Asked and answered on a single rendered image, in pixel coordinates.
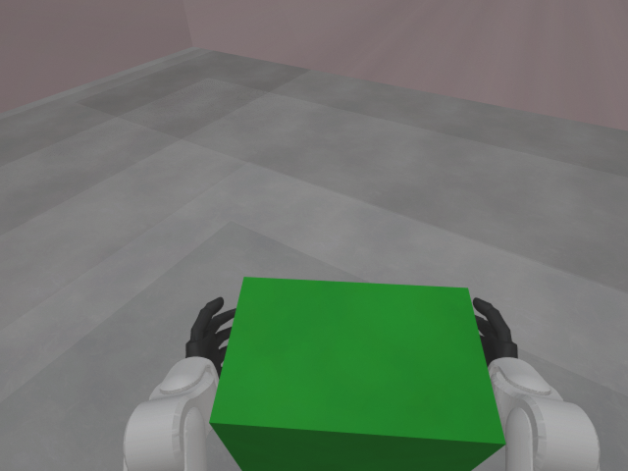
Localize carton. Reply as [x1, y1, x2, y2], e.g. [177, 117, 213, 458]
[209, 277, 506, 471]

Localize left robot hand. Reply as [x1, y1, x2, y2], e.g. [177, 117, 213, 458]
[185, 297, 236, 380]

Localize robot right forearm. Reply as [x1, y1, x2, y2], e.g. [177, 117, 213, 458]
[488, 357, 601, 471]

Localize robot left forearm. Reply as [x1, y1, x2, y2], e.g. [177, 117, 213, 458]
[124, 356, 219, 471]

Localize right robot hand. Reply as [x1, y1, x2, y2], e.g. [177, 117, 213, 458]
[473, 297, 518, 367]

